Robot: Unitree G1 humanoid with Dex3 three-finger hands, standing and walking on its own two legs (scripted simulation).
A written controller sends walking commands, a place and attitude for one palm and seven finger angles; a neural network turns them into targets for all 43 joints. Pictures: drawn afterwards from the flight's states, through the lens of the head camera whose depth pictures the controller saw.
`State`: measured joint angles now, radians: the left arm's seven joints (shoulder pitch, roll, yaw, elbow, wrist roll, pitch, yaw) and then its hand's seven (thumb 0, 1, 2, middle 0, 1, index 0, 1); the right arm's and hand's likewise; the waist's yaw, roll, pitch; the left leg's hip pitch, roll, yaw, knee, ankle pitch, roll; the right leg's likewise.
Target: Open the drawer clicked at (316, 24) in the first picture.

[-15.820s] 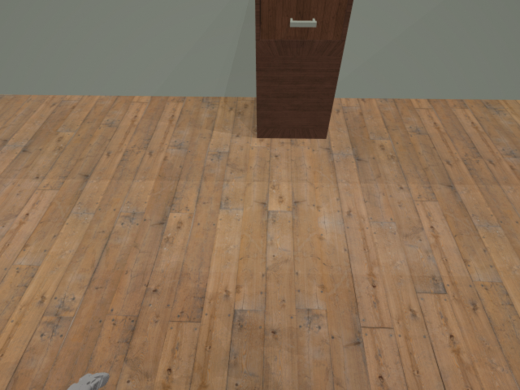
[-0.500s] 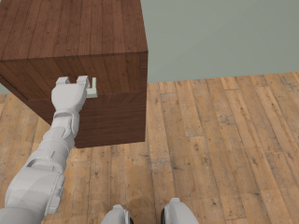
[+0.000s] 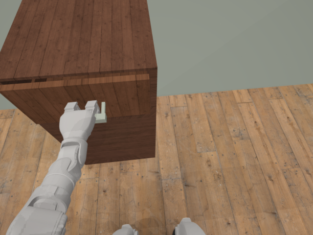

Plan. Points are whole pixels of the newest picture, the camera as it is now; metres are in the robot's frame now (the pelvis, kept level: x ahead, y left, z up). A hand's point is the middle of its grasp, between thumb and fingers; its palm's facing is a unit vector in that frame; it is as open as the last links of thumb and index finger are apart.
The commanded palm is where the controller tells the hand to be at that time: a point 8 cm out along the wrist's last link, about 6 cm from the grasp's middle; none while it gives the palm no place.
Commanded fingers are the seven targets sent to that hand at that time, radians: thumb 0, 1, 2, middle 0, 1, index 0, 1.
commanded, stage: pull the drawer open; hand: left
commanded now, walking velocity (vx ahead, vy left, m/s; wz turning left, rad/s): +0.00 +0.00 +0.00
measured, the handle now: (85, 113) +0.45 +0.20 -0.03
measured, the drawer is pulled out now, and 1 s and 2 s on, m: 0.03 0.17 0.27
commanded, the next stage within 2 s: none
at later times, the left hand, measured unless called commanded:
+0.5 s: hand (84, 155) +0.33 +0.20 -0.05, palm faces -0.05 -0.08 -1.00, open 5.3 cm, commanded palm +0.30 +0.20 +0.01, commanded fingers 0.00 0.90 0.90 -0.40 -1.35 -0.40 -1.35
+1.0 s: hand (82, 177) +0.27 +0.19 -0.05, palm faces -0.04 -0.09 -0.99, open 5.3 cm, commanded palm +0.24 +0.21 +0.01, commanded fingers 0.00 0.90 0.90 -0.40 -1.35 -0.40 -1.35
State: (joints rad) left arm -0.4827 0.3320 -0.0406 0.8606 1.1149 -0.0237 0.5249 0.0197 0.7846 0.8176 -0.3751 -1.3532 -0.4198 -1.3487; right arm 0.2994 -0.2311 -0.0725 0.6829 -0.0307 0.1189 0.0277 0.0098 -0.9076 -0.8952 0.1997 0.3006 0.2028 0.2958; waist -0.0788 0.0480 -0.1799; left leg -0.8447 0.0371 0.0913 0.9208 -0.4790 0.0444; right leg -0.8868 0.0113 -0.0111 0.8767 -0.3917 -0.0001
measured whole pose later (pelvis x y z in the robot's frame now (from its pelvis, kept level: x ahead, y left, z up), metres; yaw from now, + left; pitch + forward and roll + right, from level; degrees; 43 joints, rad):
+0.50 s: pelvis +0.00 +0.00 +0.01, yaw +1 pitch +19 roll -1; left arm -0.19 0.27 -0.12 0.60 1.12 0.03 0.53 0.01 0.78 0.83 -0.37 -1.35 -0.42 -1.35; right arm 0.20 -0.23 -0.06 0.61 -0.03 0.10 0.03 0.01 -0.91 -0.90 0.20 0.30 0.20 0.30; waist -0.04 0.04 -0.17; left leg -0.74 0.03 0.08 0.89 -0.48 0.04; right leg -0.79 0.01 -0.02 0.86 -0.40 -0.01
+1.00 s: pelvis -0.01 -0.02 +0.00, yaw +1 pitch +17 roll +0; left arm 0.03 0.28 -0.10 0.44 1.11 0.00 0.55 0.02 0.77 0.82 -0.36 -1.35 -0.42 -1.35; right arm 0.20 -0.23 -0.06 0.60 -0.03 0.07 0.02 0.01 -0.91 -0.90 0.20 0.30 0.20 0.30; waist -0.03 0.04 -0.17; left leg -0.72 0.04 0.09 0.91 -0.47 0.02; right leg -0.78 0.01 -0.01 0.90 -0.41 -0.02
